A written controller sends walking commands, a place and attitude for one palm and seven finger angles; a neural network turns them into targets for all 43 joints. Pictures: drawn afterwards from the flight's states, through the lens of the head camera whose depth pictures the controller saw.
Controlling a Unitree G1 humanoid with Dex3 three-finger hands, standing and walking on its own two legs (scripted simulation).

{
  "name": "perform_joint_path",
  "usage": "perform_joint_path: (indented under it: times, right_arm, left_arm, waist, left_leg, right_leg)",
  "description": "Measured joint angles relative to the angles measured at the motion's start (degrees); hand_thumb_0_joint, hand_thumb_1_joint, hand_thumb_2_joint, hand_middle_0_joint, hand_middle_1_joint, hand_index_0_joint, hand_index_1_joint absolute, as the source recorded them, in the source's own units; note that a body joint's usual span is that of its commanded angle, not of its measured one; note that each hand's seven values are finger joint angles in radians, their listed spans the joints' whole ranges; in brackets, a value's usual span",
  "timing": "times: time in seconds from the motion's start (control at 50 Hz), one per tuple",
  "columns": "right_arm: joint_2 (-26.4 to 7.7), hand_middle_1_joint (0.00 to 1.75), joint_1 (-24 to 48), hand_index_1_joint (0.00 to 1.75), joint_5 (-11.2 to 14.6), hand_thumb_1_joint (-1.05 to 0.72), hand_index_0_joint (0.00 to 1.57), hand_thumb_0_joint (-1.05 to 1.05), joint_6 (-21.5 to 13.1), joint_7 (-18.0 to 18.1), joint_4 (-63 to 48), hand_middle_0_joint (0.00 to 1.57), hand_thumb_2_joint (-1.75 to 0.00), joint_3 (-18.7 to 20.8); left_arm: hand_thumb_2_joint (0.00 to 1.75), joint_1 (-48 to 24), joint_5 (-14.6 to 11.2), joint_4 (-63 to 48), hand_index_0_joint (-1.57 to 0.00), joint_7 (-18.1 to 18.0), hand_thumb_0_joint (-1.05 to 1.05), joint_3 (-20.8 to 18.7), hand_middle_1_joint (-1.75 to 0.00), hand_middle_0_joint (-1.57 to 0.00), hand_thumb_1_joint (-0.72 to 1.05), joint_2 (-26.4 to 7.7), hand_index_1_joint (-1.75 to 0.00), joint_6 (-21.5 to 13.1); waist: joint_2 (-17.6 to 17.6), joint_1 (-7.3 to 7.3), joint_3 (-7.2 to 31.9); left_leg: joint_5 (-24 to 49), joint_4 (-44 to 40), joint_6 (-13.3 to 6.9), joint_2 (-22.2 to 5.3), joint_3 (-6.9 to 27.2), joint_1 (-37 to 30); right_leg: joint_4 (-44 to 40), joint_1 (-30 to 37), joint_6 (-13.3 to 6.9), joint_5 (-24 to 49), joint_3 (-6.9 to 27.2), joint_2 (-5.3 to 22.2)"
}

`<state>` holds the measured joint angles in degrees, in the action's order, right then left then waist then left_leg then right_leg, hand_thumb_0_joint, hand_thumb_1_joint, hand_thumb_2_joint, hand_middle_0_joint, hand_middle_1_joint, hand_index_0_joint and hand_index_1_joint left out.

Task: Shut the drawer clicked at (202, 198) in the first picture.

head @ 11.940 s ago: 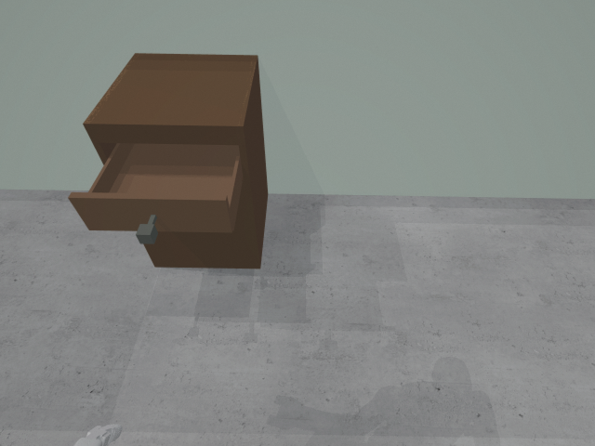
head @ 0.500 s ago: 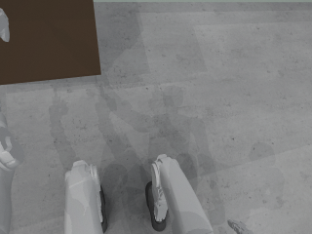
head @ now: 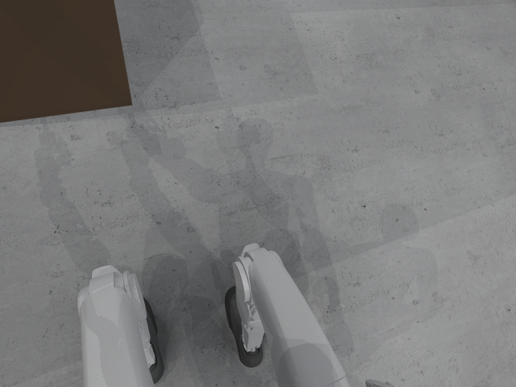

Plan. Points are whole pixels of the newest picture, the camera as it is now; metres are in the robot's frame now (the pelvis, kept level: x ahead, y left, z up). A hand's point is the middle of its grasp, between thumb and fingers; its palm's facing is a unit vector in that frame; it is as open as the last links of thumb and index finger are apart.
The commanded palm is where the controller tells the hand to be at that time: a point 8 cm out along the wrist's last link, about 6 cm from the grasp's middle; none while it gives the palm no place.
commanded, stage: push the drawer shut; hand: left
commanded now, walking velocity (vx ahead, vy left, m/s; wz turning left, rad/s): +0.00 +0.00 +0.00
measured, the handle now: out of the picture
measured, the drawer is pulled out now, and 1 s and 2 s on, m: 0.00 0.00 0.00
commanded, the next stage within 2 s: pull the fist back off the drawer in 0.04 s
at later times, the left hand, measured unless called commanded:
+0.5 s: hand out of the picture +0.60 +0.29 +0.06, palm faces +0.17 -0.98 -0.05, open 3.5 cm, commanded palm +0.61 +0.28 +0.06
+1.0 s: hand out of the picture +0.57 +0.31 +0.07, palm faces +0.19 -0.98 -0.04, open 3.3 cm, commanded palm +0.54 +0.29 +0.09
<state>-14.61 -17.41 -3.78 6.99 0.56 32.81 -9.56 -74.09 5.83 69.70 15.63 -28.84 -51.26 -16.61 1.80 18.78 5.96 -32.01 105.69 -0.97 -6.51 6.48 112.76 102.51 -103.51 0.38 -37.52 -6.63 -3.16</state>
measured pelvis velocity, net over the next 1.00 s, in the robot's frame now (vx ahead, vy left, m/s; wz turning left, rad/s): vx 0.03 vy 0.00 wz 0.03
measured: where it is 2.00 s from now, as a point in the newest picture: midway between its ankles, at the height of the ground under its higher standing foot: (199, 347)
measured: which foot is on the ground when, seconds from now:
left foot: down 0.00-1.00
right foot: down 0.00-1.00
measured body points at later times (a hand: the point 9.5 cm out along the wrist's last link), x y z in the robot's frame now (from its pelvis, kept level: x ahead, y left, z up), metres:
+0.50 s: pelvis -0.02 +0.00 -0.01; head +0.23 +0.08 +0.36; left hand +0.59 +0.34 +0.06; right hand -0.02 -0.25 -0.09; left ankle +0.09 +0.13 -0.46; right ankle +0.07 -0.12 -0.46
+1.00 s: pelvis +0.03 +0.00 +0.04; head +0.25 +0.08 +0.42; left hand +0.55 +0.36 +0.08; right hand +0.09 -0.27 -0.06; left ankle +0.09 +0.13 -0.46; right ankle +0.07 -0.12 -0.46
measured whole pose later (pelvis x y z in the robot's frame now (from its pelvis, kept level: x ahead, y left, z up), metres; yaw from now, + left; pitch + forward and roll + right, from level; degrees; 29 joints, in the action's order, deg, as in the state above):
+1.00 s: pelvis +0.03 +0.00 +0.04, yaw +2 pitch +38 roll -9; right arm -14.9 -14.7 -2.9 5.7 -0.8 33.8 -4.3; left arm -58.2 -2.0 55.4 15.1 -28.3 -40.1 -17.1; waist 1.4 11.9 9.0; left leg -34.4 100.2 -0.2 -5.8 5.8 104.7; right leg 96.7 -95.7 0.0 -39.5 -6.0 -3.1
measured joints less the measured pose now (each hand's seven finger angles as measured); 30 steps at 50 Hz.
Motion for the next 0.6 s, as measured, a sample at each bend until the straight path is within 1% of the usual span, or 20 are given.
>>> perform_joint_path:
  times: [0.1,0.18,0.24,0.32,0.4,0.46,0.6]
  right_arm:
    - [0.2,0.30,0.4,0.30,0.2,-0.90,0.21,0.00,-0.1,0.2,-0.5,0.21,-0.90,-1.0]
    - [0.0,0.30,1.0,0.30,0.3,-0.90,0.21,0.00,-0.7,0.7,-0.9,0.21,-0.90,-1.7]
    - [-0.3,0.30,1.2,0.30,0.4,-0.90,0.21,0.00,-1.0,0.9,-1.4,0.21,-0.90,-1.9]
    - [-0.6,0.30,1.0,0.30,0.4,-0.90,0.21,0.00,-0.9,1.0,-1.9,0.21,-0.90,-1.9]
    - [-0.7,0.30,0.5,0.30,0.4,-0.90,0.21,0.00,-0.7,0.9,-2.1,0.21,-0.90,-1.8]
    - [-0.6,0.30,0.0,0.30,0.5,-0.90,0.21,0.00,-0.4,0.6,-2.1,0.21,-0.90,-1.5]
    - [-0.1,0.30,-1.2,0.30,0.7,-0.90,0.21,0.00,0.2,-0.2,-1.8,0.21,-0.90,-0.3]
  left_arm:
    - [0.89,-2.6,0.4,1.8,-1.49,-0.4,0.02,1.6,-1.60,-1.48,0.88,-1.7,-1.60,1.4]
    - [0.89,-4.3,0.6,2.9,-1.50,-0.9,0.02,2.6,-1.60,-1.49,0.88,-3.3,-1.60,2.0]
    - [0.89,-5.0,0.8,3.2,-1.50,-0.9,0.02,2.8,-1.60,-1.49,0.87,-4.2,-1.60,2.2]
    - [0.89,-5.3,1.0,2.5,-1.50,-0.6,0.02,2.4,-1.60,-1.49,0.88,-4.7,-1.60,2.9]
    - [0.89,-5.0,0.9,1.4,-1.50,-0.4,0.02,2.0,-1.60,-1.48,0.88,-4.4,-1.60,3.6]
    - [0.88,-3.9,0.6,-0.3,-1.50,-0.5,0.02,1.2,-1.60,-1.48,0.88,-3.6,-1.60,4.3]
    - [0.88,1.3,-1.1,-5.6,-1.48,-1.0,0.02,-0.6,-1.60,-1.47,0.87,-0.4,-1.60,5.1]
  waist:
    - [-0.2,0.89,-0.4]
    - [-0.3,1.74,-0.8]
    - [-0.2,2.18,-1.1]
    - [0.0,2.36,-1.4]
    - [0.0,2.04,-1.7]
    - [0.2,1.61,-1.6]
    - [0.6,-0.08,-1.0]
  left_leg:
    - [0.8,0.5,0.0,0.2,0.4,0.9]
    - [1.4,0.8,-0.1,0.3,0.6,1.8]
    - [1.8,1.0,-0.2,0.3,0.7,2.4]
    - [2.1,1.3,-0.3,0.4,0.6,3.0]
    - [2.1,1.4,-0.5,0.4,0.5,3.0]
    - [2.0,1.2,-0.5,0.4,0.3,2.9]
    - [1.0,-0.2,-0.5,0.0,-0.3,1.0]
  right_leg:
    - [0.5,-0.7,-0.1,0.6,-0.4,0.1]
    - [0.8,-1.6,0.0,1.3,-0.5,0.1]
    - [1.0,-2.2,0.1,1.7,-0.5,0.0]
    - [1.3,-2.8,0.3,2.1,-0.4,0.0]
    - [1.3,-3.0,0.5,2.3,-0.1,-0.2]
    - [1.0,-2.9,0.5,2.2,0.0,-0.2]
    - [-0.5,-1.3,0.6,1.7,0.6,-0.6]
